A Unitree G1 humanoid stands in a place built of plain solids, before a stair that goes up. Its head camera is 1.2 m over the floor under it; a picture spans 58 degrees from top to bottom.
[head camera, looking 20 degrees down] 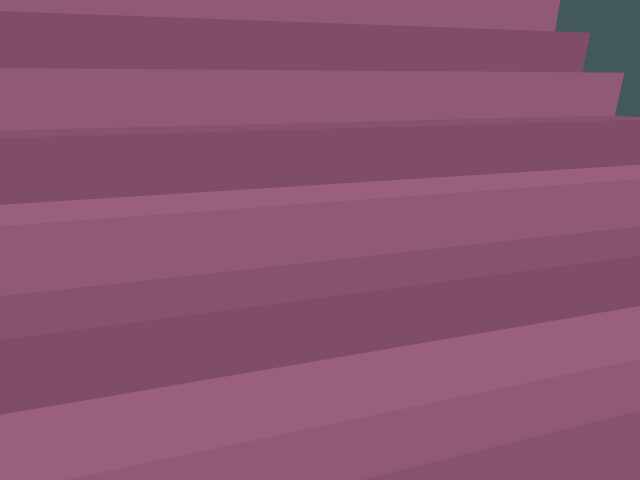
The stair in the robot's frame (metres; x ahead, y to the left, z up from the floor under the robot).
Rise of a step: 0.21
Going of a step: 0.26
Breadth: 3.91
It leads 16 degrees to the left of straight ahead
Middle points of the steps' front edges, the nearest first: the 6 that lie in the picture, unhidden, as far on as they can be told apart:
0.82 0.05 0.42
1.07 0.12 0.62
1.32 0.19 0.83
1.57 0.27 1.04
1.82 0.34 1.25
2.07 0.41 1.46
